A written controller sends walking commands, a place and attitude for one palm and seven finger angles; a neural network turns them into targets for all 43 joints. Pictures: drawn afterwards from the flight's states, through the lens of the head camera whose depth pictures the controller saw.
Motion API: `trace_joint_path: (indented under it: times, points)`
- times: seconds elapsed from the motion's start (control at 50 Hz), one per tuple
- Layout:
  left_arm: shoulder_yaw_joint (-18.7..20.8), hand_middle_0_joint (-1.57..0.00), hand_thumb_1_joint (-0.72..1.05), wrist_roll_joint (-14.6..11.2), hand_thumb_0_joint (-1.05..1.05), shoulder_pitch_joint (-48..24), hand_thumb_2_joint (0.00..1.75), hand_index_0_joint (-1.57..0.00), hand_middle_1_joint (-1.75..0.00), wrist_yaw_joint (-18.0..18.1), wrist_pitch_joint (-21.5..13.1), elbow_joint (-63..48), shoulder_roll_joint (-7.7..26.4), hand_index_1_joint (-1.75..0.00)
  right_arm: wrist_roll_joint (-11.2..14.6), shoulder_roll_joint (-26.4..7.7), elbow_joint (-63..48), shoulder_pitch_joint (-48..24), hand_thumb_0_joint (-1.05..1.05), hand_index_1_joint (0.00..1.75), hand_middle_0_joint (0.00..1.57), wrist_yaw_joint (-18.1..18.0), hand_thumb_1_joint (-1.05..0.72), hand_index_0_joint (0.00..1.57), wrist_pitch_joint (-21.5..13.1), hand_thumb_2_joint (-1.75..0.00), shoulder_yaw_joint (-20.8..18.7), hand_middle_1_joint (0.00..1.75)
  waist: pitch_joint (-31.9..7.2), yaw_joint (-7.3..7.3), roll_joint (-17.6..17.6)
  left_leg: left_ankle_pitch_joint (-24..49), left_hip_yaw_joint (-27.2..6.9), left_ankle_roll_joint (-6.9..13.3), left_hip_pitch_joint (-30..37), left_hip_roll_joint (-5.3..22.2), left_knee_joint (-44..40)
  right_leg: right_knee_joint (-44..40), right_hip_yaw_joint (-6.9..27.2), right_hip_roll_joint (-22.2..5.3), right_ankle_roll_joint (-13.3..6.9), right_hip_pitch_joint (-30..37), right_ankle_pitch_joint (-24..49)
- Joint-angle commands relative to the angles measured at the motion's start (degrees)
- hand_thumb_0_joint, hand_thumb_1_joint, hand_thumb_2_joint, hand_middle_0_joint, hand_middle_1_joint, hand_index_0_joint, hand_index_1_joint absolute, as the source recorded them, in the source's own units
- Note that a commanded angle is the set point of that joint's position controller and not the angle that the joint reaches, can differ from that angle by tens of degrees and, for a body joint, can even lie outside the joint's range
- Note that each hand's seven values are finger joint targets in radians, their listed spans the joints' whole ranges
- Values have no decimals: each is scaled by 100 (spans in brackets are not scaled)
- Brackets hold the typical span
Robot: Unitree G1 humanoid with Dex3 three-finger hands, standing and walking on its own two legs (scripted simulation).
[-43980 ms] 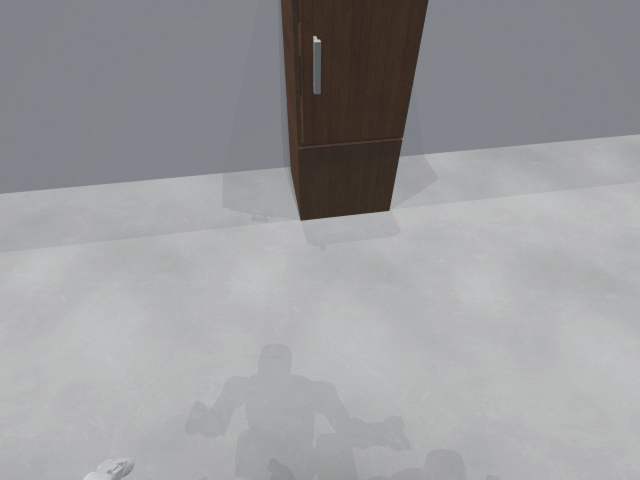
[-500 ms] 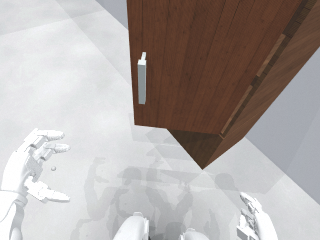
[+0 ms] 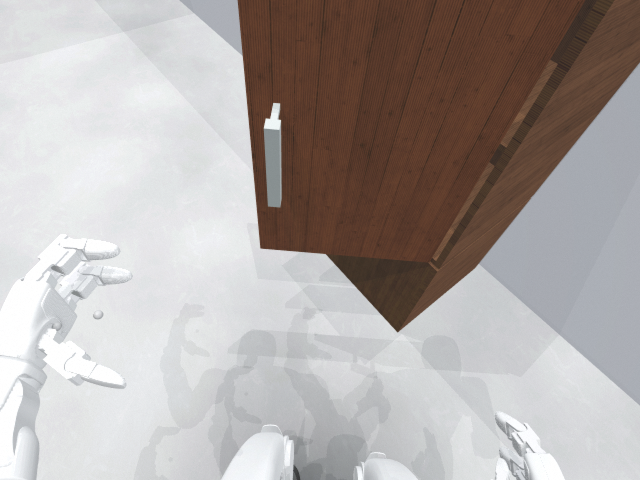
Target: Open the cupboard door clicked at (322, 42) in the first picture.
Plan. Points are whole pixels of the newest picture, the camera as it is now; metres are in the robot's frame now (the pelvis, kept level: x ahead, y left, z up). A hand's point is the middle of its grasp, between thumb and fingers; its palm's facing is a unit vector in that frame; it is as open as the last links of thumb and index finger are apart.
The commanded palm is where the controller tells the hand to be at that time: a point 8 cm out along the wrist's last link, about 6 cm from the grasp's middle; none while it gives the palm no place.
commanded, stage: raise the hand with hooked fingers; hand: left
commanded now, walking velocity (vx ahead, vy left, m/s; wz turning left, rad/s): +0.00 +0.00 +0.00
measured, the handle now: (275, 158) +0.56 +0.11 +0.04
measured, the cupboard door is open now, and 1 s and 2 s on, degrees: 48 48 48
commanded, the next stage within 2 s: move the hooked fingers beside the handle in 0.26 s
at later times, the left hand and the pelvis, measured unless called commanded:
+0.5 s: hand (124, 303) +0.30 +0.25 +0.04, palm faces +0.03 -1.00 -0.05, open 14.0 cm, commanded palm +0.29 +0.29 +0.05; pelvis +0.01 -0.03 -0.01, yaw +1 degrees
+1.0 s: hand (171, 251) +0.38 +0.22 +0.04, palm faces -0.01 -1.00 -0.03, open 14.0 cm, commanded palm +0.36 +0.26 +0.04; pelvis +0.02 -0.03 -0.01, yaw -1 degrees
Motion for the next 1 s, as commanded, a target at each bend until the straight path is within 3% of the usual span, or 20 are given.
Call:
trace_joint_path:
  times: [0.0,0.12,0.2,0.3,0.34,0.4,0.48,0.52,0.6,0.68,0.72,0.8,0.84,0.86,0.88,0.98]
  points:
    - [741,-30,-50,-184,0,-957,30,-30,-120,123,-472,-838,1421,-120,35,-969,-730,-100,0,30,20,-91,-90,20,-237,-90,-411,30,-1286,120,603,48,-1471,-750,2315,308,-1381,-543,0,132,-205,-766,291]
    - [406,-30,-50,-153,0,-1044,30,-30,-120,-117,-329,-984,1254,-120,91,-954,-767,-115,0,30,20,-114,-90,20,-231,-90,-408,30,-1558,29,676,226,-1298,-606,2430,294,-1243,-705,80,124,-177,-628,409]
    - [607,-30,-50,-189,0,-1112,30,-30,-120,-53,-443,-1188,1471,-120,63,-919,-711,-139,0,30,20,-127,-90,20,-273,-90,-386,30,-1574,78,754,480,-1241,-583,2393,271,-1124,-699,117,144,-213,-526,513]
    - [725,-30,-50,-257,0,-996,30,-30,-120,-8,-450,-871,1444,-120,51,-855,-695,-166,0,30,20,-122,-90,20,-248,-90,-340,30,-1488,126,591,662,-1008,-480,1987,208,-941,-739,181,143,-198,-227,643]
    - [617,-30,-50,-243,0,-948,30,-30,-120,-59,-391,-750,1321,-120,77,-835,-688,-174,0,30,20,-115,-90,20,-221,-90,-338,30,-1554,77,383,774,-880,-426,1862,191,-838,-780,237,124,-148,-92,742]
    - [504,-30,-50,-198,0,-1604,30,-30,-120,-126,-345,-531,1369,-120,83,-855,-582,-137,0,30,20,-157,-90,20,-209,-90,-319,30,-1321,-77,350,647,-804,-364,1545,190,-643,-795,349,129,-147,-171,692]
    - [410,-30,-50,-124,0,-2139,30,-30,-120,-175,-354,-365,1429,-120,95,-855,-510,-146,0,30,20,-182,-90,20,-212,-90,-298,30,-1477,-99,480,605,-751,-343,1448,190,-532,-783,454,84,-130,-150,617]
    - [433,-30,-50,-107,0,-2279,30,-30,-120,-170,-422,-446,1494,-120,87,-841,-473,-129,0,30,20,-188,-90,20,-232,-90,-303,30,-1769,-55,543,868,-729,-335,1565,196,-444,-727,520,76,-135,-23,870]
    - [772,-30,-50,-76,0,-2298,30,-30,-120,-83,-410,-266,1874,-120,77,-835,-408,-82,0,30,20,-166,-90,20,-168,-90,-305,30,-1989,58,543,1181,-660,-326,1452,200,-344,-643,593,74,-119,268,1255]
    - [673,-30,-50,-15,0,-2346,30,-30,-120,27,-284,-49,1720,-120,109,-797,-429,-89,0,30,20,-129,-90,20,-60,-90,-309,30,-1898,27,579,1132,-613,-326,1400,197,-418,-676,575,53,-67,209,1291]
    - [675,-30,-50,-6,0,-2317,30,-30,-120,35,-209,185,1682,-120,111,-818,-440,-12,0,30,20,-116,-90,20,-14,-90,-320,30,-1881,-2,313,1180,-590,-308,1293,201,-375,-683,603,70,-44,278,1419]
    - [369,-30,-50,53,0,-2866,30,-30,-120,75,-237,266,1421,-120,103,-818,-394,82,0,30,20,-96,-90,20,33,-90,-336,30,-1834,-122,361,1175,-627,-298,1343,204,-357,-627,549,87,-61,96,1414]
    - [533,-30,-50,121,0,-2717,30,-30,-120,143,-316,292,1588,-120,86,-850,-368,148,0,30,20,-79,-90,20,70,-90,-380,30,-2083,-43,410,1373,-652,-327,1565,219,-401,-575,478,91,-78,99,1526]
    - [345,-30,-50,150,0,-2890,30,-30,-120,171,-378,172,1441,-120,93,-833,-367,134,0,30,20,-72,-90,20,79,-90,-376,30,-2072,-102,547,1414,-675,-331,1700,223,-418,-576,464,93,-82,-23,1520]
    - [302,-30,-50,173,0,-2955,30,-30,-120,219,-393,223,1369,-120,83,-830,-344,167,0,30,20,-62,-90,20,97,-90,-387,30,-2073,-127,415,1356,-698,-331,1729,228,-436,-588,435,100,-73,-83,1429]
    - [417,-30,-50,326,0,-3424,30,-30,-120,452,-486,535,1545,-120,66,-861,-218,241,0,30,20,-73,-90,20,219,-90,-397,30,-2011,-148,426,1199,-740,-359,1703,240,-470,-564,402,106,-90,-239,1206]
